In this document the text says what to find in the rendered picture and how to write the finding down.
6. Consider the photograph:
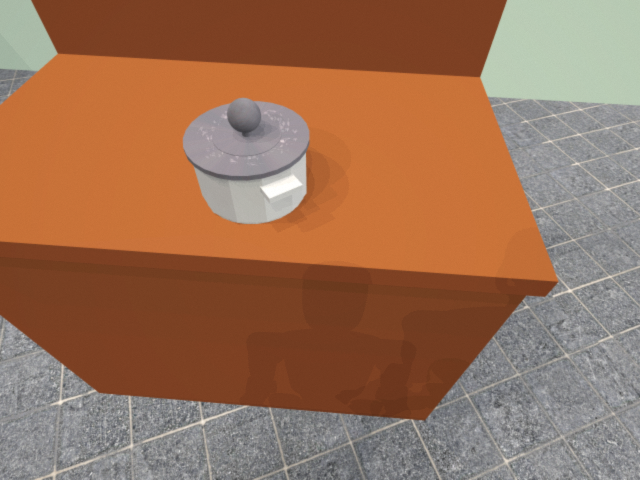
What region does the pot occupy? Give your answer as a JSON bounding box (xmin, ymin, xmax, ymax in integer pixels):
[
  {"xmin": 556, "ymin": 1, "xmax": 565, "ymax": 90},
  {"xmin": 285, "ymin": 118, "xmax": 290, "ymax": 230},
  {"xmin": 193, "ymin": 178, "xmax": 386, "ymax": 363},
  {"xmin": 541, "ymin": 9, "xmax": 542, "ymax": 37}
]
[{"xmin": 194, "ymin": 153, "xmax": 307, "ymax": 224}]

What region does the table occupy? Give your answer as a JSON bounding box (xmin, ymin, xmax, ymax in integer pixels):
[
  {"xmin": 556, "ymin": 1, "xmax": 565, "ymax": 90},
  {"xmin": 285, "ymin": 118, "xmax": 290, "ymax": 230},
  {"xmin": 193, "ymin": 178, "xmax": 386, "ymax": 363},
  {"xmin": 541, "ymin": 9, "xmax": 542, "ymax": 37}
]
[{"xmin": 0, "ymin": 0, "xmax": 559, "ymax": 420}]

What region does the lid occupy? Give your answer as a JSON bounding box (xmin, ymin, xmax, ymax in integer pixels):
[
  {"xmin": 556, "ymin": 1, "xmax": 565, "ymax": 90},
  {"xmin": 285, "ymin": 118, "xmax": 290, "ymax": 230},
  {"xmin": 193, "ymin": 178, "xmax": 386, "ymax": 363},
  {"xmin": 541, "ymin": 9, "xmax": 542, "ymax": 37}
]
[{"xmin": 183, "ymin": 101, "xmax": 309, "ymax": 181}]

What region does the knob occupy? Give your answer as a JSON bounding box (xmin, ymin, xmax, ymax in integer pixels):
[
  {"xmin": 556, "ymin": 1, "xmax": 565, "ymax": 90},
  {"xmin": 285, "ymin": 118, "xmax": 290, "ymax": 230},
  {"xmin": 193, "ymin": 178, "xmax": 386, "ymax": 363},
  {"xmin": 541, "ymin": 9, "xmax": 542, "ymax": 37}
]
[{"xmin": 227, "ymin": 98, "xmax": 261, "ymax": 133}]

